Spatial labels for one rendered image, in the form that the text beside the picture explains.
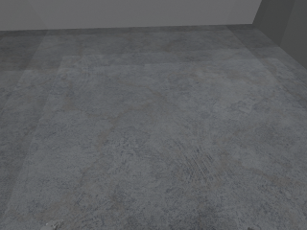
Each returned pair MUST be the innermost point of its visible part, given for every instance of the left robot hand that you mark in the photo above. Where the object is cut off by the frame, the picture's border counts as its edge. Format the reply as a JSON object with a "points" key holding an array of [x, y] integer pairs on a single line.
{"points": [[53, 225]]}

